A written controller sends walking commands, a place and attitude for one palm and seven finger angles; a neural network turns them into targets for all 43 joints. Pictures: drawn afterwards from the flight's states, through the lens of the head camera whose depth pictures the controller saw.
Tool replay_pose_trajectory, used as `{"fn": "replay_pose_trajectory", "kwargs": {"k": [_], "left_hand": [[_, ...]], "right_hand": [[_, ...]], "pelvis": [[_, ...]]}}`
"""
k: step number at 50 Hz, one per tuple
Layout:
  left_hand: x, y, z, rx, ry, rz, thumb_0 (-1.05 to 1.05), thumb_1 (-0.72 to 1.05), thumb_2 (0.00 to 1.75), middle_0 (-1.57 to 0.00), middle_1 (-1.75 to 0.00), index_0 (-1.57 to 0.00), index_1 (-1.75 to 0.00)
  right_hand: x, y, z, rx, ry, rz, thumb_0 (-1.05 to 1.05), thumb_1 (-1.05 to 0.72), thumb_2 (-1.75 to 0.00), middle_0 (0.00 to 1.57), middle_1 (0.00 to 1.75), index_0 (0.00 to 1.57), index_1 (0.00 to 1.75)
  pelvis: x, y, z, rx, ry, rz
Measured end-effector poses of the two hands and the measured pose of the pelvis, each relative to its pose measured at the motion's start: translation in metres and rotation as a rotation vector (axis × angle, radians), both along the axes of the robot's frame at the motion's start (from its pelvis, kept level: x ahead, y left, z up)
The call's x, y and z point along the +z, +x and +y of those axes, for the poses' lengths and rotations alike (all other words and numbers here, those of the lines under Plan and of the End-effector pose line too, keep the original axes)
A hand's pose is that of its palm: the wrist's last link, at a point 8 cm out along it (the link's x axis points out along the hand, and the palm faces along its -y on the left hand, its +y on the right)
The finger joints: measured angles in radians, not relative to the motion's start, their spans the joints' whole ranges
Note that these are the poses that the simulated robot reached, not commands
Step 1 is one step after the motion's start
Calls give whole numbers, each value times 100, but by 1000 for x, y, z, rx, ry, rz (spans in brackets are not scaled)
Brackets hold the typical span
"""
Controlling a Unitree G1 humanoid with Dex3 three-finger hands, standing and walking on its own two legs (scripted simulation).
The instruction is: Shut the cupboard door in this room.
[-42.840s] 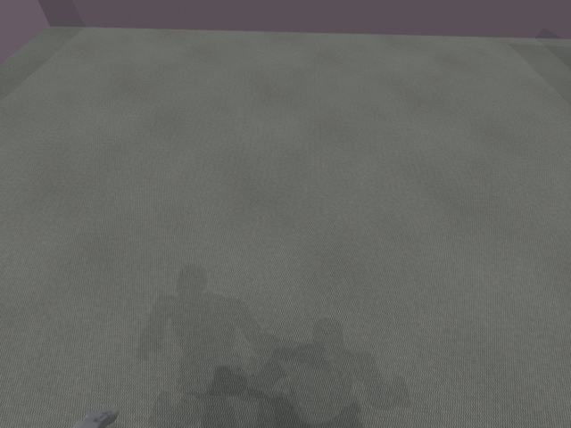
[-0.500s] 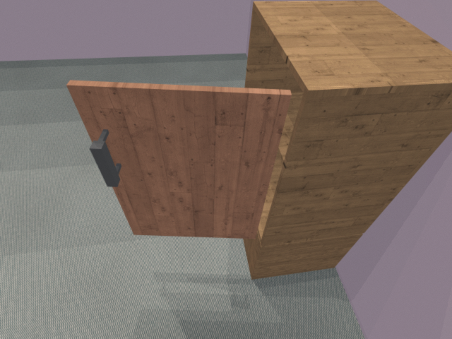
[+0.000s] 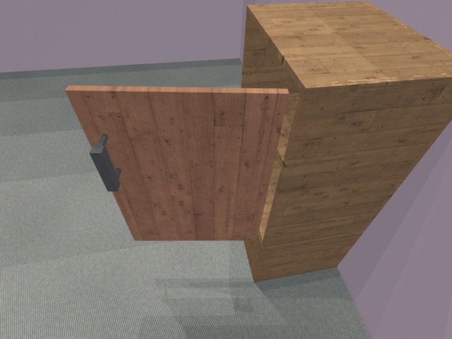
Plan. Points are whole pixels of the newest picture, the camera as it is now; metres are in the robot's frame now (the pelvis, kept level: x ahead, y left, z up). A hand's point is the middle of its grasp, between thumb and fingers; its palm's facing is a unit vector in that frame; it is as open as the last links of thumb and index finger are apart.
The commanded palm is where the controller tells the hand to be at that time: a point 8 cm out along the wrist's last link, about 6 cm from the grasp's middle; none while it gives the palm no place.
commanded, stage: look again from close up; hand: left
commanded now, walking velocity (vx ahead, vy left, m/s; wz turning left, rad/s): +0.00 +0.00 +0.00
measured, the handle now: (108, 162) +0.47 +0.30 +0.02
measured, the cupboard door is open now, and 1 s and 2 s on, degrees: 80 80 80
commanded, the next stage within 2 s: raise the hand and make a fist in 0.40 s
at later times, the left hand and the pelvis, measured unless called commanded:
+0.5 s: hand out of the picture -0.02 +0.22 -0.17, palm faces -0.02 -0.98 -0.20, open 7.3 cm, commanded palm +0.07 +0.27 -0.07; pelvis -0.02 +0.04 +0.00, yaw -1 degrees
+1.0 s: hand out of the picture +0.09 +0.22 -0.07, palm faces +0.23 -0.97 -0.05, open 5.8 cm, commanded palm +0.10 +0.25 -0.04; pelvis -0.04 +0.00 -0.09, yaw +4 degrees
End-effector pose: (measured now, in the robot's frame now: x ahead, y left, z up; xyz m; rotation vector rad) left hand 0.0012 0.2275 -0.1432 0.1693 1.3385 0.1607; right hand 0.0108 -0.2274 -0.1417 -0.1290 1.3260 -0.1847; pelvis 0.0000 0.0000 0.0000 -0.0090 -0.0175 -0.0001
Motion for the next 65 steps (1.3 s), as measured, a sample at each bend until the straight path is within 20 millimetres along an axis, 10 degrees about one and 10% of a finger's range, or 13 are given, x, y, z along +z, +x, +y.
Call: {"fn": "replay_pose_trajectory", "kwargs": {"k": [12,26,31,37,41,46,50,56,61,65], "left_hand": [[0,9,22,-25,-9,-53,0,91,90,-19,-30,-20,-30],[-1,-25,43,-33,-5,40,0,91,90,-19,-30,-20,-30],[73,67,57,67,69,-578,2,91,90,-21,-31,-21,-31],[162,153,23,-17,-25,-1230,1,92,90,-26,-38,-26,-38],[141,149,8,-115,-157,-1405,0,91,90,-32,-44,-32,-44],[71,93,23,-31,-137,-1178,0,91,90,-41,-54,-42,-54],[76,59,39,29,-1,-1160,2,90,90,-48,-61,-48,-61],[136,101,22,-134,6,-1506,2,91,90,-58,-73,-59,-73],[115,151,3,-232,-185,-1292,1,91,90,-68,-83,-68,-83],[108,151,18,-116,-164,-1123,1,90,90,-75,-91,-76,-91]], "right_hand": [[11,27,17,34,-20,-104,1,-91,-89,20,30,20,30],[9,-11,35,18,-13,-12,0,-92,-89,20,30,20,30],[21,4,32,62,-62,-285,1,-91,-89,20,30,20,30],[27,61,21,144,-42,-609,1,-91,-89,20,30,20,30],[35,99,11,199,-65,-719,1,-91,-89,20,30,20,30],[36,146,2,310,-106,-785,1,-91,-89,20,30,20,30],[25,180,10,387,-102,-831,1,-91,-89,20,30,20,30],[-6,202,35,403,-17,-846,1,-91,-89,20,30,20,30],[-21,184,42,270,50,-747,1,-91,-89,20,30,20,30],[-17,162,33,188,37,-651,2,-90,-89,21,30,20,30]], "pelvis": [[1,-13,22,-18,0,-20],[3,-25,42,-25,1,-11],[-6,-31,37,22,18,-5],[-24,-42,35,57,10,70],[-48,-50,21,33,20,141],[-76,-50,9,52,5,200],[-90,-45,5,75,-25,239],[-104,-40,2,90,-55,271],[-97,-32,0,71,-32,287],[-82,-19,1,57,-16,275]]}}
